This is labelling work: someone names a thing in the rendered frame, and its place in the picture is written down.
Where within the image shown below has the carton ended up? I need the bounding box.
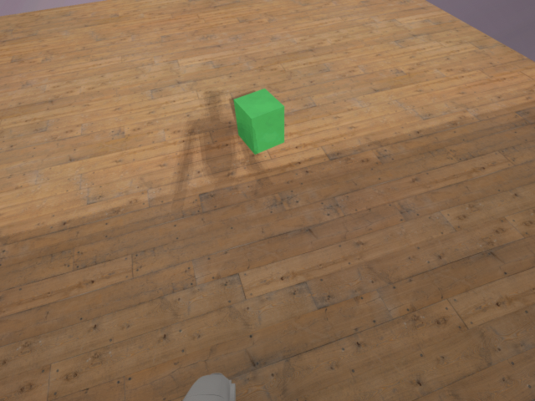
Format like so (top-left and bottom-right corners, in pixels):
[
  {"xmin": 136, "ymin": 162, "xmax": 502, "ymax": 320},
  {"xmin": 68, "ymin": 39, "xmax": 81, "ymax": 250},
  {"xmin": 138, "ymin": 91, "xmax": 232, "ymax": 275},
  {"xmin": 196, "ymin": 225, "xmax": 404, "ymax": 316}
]
[{"xmin": 234, "ymin": 89, "xmax": 284, "ymax": 155}]

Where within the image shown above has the robot left thigh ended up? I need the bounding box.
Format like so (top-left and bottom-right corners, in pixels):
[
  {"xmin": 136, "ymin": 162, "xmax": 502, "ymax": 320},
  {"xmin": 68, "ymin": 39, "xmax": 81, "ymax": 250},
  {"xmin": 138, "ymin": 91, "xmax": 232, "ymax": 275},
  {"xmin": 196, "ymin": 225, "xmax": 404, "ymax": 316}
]
[{"xmin": 183, "ymin": 374, "xmax": 236, "ymax": 401}]

